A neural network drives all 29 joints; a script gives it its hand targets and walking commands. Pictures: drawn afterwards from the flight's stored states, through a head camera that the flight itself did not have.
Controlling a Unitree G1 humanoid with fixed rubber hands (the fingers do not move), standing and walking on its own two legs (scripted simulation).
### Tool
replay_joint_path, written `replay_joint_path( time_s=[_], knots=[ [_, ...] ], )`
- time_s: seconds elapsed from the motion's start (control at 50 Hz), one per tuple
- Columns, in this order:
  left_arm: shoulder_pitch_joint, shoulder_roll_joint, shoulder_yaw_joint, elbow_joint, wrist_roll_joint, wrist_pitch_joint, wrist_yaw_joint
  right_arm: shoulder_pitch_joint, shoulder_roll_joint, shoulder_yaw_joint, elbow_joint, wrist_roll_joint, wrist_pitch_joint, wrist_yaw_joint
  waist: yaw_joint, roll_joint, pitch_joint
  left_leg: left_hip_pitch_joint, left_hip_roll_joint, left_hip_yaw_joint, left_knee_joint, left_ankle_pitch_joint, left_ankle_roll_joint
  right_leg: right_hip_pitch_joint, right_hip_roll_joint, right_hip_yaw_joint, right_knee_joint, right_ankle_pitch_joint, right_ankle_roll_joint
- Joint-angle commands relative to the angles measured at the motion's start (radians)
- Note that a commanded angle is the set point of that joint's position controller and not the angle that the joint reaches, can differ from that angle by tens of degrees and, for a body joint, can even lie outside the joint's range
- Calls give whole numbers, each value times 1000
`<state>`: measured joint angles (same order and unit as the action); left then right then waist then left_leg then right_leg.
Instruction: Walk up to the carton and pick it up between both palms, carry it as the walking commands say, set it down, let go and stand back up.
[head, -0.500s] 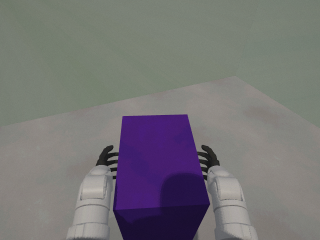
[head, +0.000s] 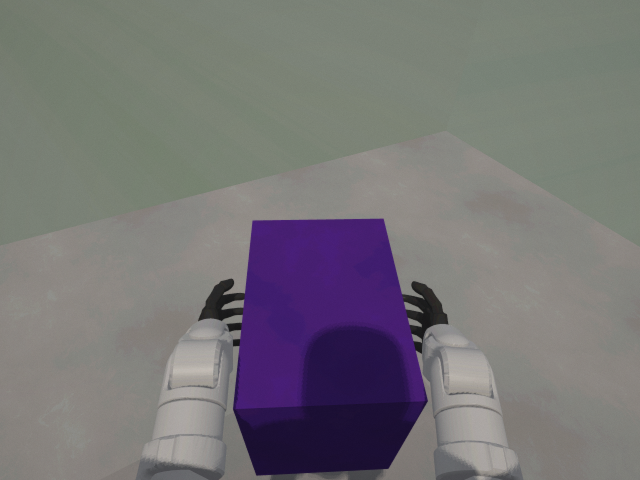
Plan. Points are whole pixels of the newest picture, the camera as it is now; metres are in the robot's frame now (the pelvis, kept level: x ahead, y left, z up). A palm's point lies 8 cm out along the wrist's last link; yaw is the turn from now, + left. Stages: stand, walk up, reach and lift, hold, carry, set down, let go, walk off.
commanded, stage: reach and lift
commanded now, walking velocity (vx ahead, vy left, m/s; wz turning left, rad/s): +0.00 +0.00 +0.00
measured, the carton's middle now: (320, 345) +0.33 -0.01 -0.03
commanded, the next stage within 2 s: hold in 0.86 s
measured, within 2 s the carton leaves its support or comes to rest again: neither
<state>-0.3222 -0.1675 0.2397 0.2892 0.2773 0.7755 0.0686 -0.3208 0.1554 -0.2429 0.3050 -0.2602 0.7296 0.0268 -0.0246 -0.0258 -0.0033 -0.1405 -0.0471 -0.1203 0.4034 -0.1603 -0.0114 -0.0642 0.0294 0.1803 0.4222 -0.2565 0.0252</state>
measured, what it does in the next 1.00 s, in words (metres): stands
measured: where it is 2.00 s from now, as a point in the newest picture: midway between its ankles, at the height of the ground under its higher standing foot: outside the picture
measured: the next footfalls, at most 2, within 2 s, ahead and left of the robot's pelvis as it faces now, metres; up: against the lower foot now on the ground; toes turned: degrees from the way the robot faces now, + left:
left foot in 1.96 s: +0.03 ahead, +0.07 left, +0.00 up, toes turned +12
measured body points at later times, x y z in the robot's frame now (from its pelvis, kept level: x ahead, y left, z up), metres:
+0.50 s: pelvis +0.00 -0.01 +0.00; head -0.05 +0.00 +0.45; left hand +0.30 +0.14 +0.04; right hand +0.30 -0.16 +0.05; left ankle +0.04 +0.12 -0.74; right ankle -0.01 -0.14 -0.74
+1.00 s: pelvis -0.01 +0.00 +0.00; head -0.06 +0.01 +0.45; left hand +0.29 +0.15 +0.04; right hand +0.29 -0.15 +0.05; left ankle +0.04 +0.12 -0.74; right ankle -0.01 -0.14 -0.74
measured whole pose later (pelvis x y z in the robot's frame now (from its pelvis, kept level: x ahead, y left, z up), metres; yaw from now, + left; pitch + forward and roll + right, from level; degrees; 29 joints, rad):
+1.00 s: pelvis -0.01 +0.00 +0.00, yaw +0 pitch -8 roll +0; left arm -0.28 -0.16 0.21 0.25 0.28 0.80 0.06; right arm -0.29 0.16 -0.21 0.28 -0.26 0.75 0.02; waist -0.02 -0.03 0.01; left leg -0.11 -0.04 -0.12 0.41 -0.16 -0.01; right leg -0.03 0.03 0.17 0.42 -0.25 0.02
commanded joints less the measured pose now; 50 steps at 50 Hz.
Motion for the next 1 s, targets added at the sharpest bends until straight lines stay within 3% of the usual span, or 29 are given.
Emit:
replay_joint_path(
  time_s=[0.0, 0.48, 0.98],
  knots=[
    [-574, -1046, -624, -55, -310, -45, -260, -558, 922, 562, -17, 250, -31, 225, 1, 39, -270, 238, -32, 35, -31, 150, -22, -115, 61, -84, -81, 150, -34],
    [-487, -977, -643, -144, -314, -37, -288, -442, 997, 606, -74, 257, -8, 202, -1, 5, -225, 222, -46, 47, -37, 125, 0, -73, 46, -72, -108, 177, -13],
    [-525, -1013, -637, -115, -314, -32, -286, -474, 979, 568, -43, 248, -15, 216, 4, 31, -209, 213, -34, 49, -47, 56, -8, -95, 58, -82, -99, 85, -39]
  ],
)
